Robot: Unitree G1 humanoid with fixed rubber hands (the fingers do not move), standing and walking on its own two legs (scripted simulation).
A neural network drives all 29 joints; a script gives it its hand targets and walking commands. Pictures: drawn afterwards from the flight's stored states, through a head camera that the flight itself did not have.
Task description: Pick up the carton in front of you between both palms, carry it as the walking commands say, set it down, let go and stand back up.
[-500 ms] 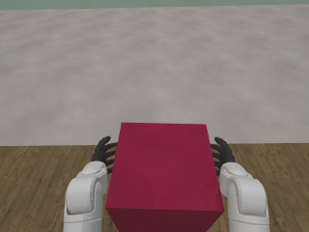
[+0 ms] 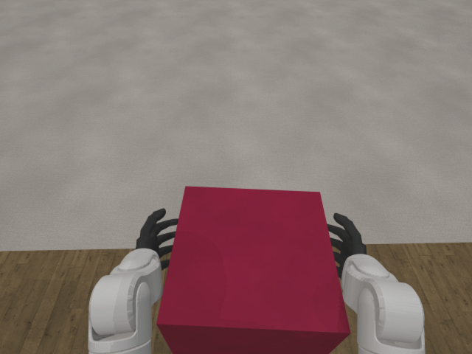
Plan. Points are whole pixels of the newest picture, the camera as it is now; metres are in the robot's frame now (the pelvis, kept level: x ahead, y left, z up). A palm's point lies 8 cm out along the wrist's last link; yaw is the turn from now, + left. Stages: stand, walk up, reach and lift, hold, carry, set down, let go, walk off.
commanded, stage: carry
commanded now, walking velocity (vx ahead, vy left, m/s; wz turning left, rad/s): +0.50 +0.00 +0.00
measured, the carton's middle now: (247, 285) +0.24 +0.00 +0.01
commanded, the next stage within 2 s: none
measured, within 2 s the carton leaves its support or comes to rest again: neither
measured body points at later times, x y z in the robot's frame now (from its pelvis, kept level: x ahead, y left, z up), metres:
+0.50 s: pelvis +0.33 -0.04 +0.00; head +0.36 -0.05 +0.45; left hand +0.61 +0.14 +0.09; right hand +0.65 -0.16 +0.08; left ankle +0.22 +0.08 -0.62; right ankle +0.38 -0.10 -0.73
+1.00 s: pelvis +0.65 +0.02 +0.00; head +0.72 +0.02 +0.44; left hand +1.01 +0.16 +0.07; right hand +1.00 -0.15 +0.07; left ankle +0.66 +0.07 -0.73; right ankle +0.59 -0.10 -0.65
